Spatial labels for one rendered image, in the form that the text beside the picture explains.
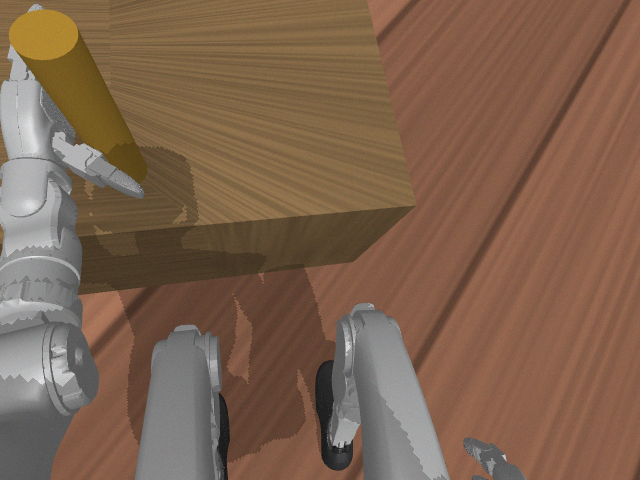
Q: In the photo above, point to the left robot hand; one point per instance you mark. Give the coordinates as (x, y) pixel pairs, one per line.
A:
(33, 126)

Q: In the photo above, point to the can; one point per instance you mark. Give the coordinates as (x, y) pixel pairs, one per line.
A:
(52, 47)

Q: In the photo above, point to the left robot arm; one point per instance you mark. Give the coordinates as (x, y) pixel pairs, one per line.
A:
(47, 372)

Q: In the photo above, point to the right robot hand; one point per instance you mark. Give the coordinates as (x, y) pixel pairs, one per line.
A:
(493, 461)

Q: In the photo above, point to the right robot foot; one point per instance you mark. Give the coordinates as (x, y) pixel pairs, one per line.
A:
(335, 458)

